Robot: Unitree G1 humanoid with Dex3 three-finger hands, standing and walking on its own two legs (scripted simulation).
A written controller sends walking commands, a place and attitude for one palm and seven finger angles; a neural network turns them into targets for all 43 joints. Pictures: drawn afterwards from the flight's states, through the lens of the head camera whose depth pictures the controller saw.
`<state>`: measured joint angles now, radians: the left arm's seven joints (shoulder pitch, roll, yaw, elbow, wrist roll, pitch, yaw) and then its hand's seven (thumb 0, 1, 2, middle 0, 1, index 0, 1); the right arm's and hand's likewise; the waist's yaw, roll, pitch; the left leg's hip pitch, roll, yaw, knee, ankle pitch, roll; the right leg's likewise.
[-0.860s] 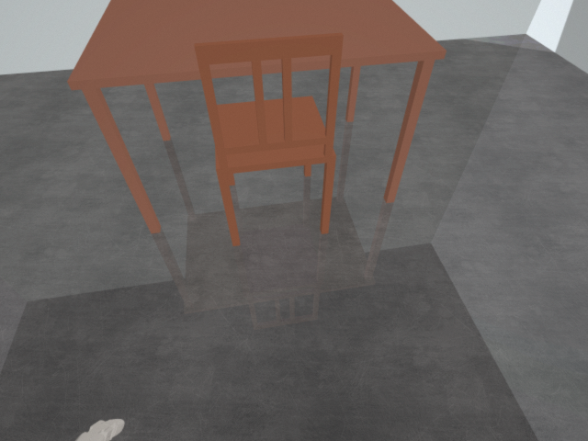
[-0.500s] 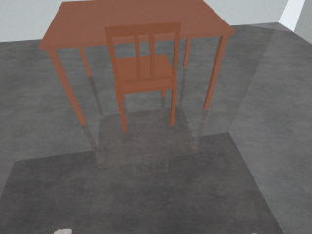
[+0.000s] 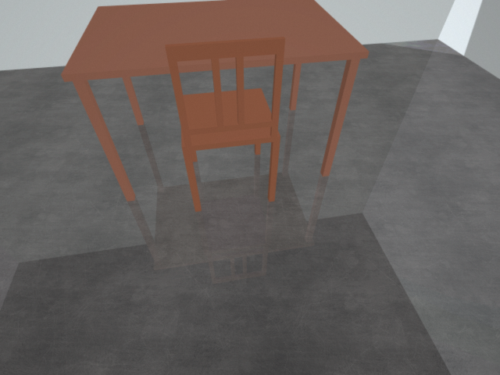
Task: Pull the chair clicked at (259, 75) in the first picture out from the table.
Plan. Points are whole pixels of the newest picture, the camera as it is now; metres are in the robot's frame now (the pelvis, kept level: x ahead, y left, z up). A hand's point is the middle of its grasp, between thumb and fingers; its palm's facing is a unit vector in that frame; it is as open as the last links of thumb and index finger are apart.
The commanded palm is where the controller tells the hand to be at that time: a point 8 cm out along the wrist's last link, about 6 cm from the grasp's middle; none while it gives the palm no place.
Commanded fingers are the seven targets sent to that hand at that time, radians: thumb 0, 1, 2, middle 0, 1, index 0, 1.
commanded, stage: look at it before walking up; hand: left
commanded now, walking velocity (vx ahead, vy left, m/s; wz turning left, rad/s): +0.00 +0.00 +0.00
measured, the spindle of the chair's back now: (217, 94) +1.07 +0.18 -0.11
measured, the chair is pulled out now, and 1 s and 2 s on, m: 0.00 0.00 0.00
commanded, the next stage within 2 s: walk to a spot facing it in 0.58 s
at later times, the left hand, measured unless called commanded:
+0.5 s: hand out of the picture +0.06 +0.25 -0.16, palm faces -0.03 -0.94 -0.33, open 7.4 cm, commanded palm none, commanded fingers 0.00 0.90 0.90 -0.20 -0.30 -0.20 -0.30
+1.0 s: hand out of the picture +0.07 +0.22 -0.17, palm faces -0.12 -0.95 -0.29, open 7.4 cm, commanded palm none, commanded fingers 0.00 0.90 0.90 -0.20 -0.30 -0.20 -0.30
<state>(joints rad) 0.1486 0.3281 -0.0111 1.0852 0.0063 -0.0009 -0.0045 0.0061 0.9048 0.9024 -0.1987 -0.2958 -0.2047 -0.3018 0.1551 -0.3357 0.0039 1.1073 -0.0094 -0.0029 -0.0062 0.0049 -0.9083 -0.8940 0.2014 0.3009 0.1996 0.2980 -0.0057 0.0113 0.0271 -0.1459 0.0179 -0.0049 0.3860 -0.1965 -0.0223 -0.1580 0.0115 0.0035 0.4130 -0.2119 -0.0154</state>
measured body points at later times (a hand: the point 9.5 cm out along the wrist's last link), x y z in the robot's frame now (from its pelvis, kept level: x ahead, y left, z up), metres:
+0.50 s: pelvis +0.00 +0.01 +0.00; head +0.00 +0.00 +0.45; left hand +0.07 +0.30 -0.13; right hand +0.06 -0.29 -0.14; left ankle +0.01 +0.13 -0.74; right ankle +0.01 -0.11 -0.74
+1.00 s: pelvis +0.00 +0.00 -0.01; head +0.01 -0.01 +0.44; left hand +0.08 +0.27 -0.15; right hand +0.05 -0.27 -0.16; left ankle +0.01 +0.13 -0.74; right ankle +0.00 -0.10 -0.74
